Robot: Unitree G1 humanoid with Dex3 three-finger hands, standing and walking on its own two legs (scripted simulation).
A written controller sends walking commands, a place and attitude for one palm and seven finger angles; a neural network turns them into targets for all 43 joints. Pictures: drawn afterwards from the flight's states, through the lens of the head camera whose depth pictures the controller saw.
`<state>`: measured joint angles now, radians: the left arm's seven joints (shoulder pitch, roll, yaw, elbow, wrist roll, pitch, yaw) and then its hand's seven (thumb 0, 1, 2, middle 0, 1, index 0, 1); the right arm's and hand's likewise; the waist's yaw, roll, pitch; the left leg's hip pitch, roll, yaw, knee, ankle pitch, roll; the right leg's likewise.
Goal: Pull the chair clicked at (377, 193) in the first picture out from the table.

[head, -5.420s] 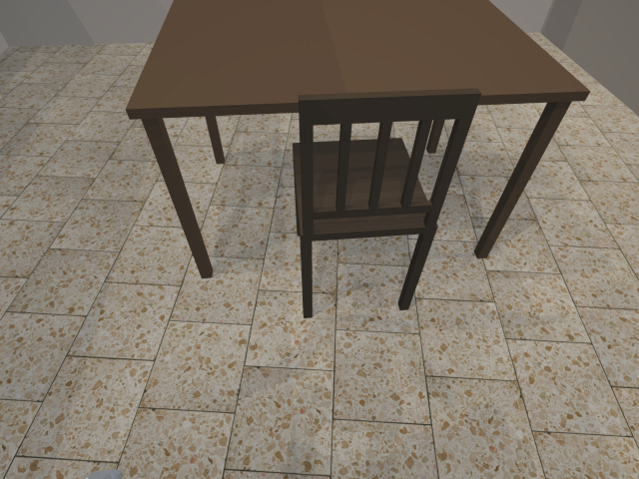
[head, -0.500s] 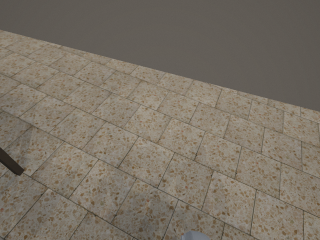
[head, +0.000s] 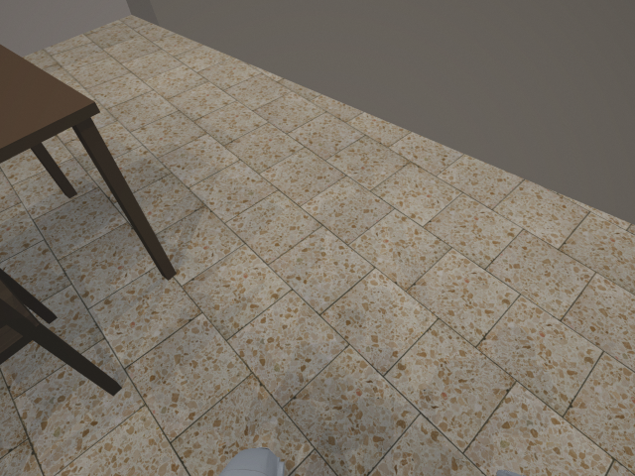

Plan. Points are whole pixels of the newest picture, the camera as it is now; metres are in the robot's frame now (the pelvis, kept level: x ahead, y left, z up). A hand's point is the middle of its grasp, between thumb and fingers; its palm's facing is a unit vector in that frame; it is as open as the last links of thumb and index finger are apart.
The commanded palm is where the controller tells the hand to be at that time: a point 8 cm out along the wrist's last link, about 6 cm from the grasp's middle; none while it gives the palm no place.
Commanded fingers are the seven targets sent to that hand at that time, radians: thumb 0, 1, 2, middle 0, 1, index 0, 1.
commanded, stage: turn to face it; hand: left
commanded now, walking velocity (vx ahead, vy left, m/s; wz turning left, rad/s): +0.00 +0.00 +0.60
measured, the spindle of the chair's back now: out of the picture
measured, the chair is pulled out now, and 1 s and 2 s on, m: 0.00 0.00 0.00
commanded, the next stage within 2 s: take the last steps up to it in 1.50 s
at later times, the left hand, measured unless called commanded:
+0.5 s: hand out of the picture +0.04 +0.27 -0.15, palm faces +0.32 -0.90 -0.29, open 7.4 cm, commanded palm none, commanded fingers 0.00 0.90 0.90 -0.20 -0.30 -0.20 -0.30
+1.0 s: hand out of the picture -0.12 +0.22 -0.19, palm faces +0.62 -0.74 -0.25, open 7.4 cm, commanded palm none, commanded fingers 0.00 0.90 0.90 -0.20 -0.30 -0.20 -0.30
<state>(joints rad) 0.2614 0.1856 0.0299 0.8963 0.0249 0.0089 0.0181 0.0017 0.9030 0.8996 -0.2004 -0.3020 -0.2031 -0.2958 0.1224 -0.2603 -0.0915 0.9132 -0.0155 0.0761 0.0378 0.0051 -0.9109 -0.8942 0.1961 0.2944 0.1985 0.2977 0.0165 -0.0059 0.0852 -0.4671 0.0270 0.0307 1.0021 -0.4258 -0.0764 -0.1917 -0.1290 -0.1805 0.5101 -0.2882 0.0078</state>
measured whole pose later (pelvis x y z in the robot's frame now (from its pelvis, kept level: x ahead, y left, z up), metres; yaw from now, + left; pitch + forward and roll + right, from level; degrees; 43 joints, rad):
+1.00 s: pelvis -0.02 +0.03 -0.02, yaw +37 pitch +0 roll +1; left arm 0.28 0.24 0.06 0.91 0.02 0.03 0.01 0.00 0.90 0.90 -0.20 -0.30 -0.20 -0.30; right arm 0.13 -0.26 -0.07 0.90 -0.01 0.04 0.04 0.01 -0.91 -0.89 0.20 0.29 0.20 0.30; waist 0.02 -0.03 0.09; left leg -0.28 0.02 0.07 0.59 -0.27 -0.02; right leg -0.27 -0.20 -0.22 0.69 -0.39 0.06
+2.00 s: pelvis -0.01 +0.10 +0.00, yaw +56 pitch -1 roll +0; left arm 0.37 0.21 0.05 1.11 0.03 0.02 -0.01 0.01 0.91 0.90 -0.20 -0.30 -0.20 -0.29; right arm 0.28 -0.15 -0.03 1.02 -0.02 -0.05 -0.02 0.00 -0.93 -0.89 0.20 0.29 0.20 0.30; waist 0.03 -0.05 0.02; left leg -0.09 -0.01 0.07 0.42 -0.32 0.04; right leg -0.42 -0.08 -0.07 0.99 -0.36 0.00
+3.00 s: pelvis +0.17 +0.29 +0.00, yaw +54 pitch -1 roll +1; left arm 0.29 0.15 0.03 1.10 0.01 0.04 0.03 0.00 0.91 0.90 -0.20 -0.30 -0.20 -0.30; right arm 0.12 -0.12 -0.03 1.05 -0.01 -0.01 -0.06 -0.01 -0.94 -0.89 0.20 0.30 0.20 0.30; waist 0.04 -0.04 0.08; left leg -0.22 0.00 0.11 0.44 -0.20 0.04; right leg -0.25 -0.02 -0.04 0.71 -0.45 0.00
